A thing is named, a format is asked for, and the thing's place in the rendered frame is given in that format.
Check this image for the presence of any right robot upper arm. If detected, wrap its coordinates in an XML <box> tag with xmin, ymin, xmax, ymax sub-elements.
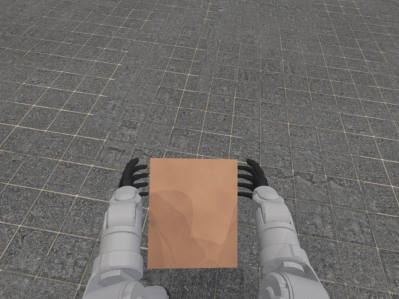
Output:
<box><xmin>258</xmin><ymin>271</ymin><xmax>329</xmax><ymax>299</ymax></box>

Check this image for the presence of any carton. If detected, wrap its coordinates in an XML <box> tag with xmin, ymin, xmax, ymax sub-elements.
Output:
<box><xmin>147</xmin><ymin>158</ymin><xmax>238</xmax><ymax>269</ymax></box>

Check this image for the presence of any robot left thigh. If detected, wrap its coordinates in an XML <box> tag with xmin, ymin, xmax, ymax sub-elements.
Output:
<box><xmin>145</xmin><ymin>286</ymin><xmax>169</xmax><ymax>299</ymax></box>

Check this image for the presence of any right robot forearm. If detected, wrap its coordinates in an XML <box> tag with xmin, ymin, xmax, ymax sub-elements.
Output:
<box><xmin>252</xmin><ymin>186</ymin><xmax>322</xmax><ymax>285</ymax></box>

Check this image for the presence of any left robot hand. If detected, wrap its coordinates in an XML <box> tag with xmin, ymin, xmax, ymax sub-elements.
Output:
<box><xmin>118</xmin><ymin>158</ymin><xmax>148</xmax><ymax>197</ymax></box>

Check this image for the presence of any left robot upper arm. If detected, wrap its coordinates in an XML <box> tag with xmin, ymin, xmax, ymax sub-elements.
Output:
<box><xmin>83</xmin><ymin>280</ymin><xmax>149</xmax><ymax>299</ymax></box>

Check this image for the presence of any right robot hand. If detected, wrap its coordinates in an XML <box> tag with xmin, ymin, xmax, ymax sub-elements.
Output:
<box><xmin>238</xmin><ymin>159</ymin><xmax>269</xmax><ymax>199</ymax></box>

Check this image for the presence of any left robot forearm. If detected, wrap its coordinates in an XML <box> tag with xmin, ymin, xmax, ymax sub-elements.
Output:
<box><xmin>82</xmin><ymin>186</ymin><xmax>143</xmax><ymax>299</ymax></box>

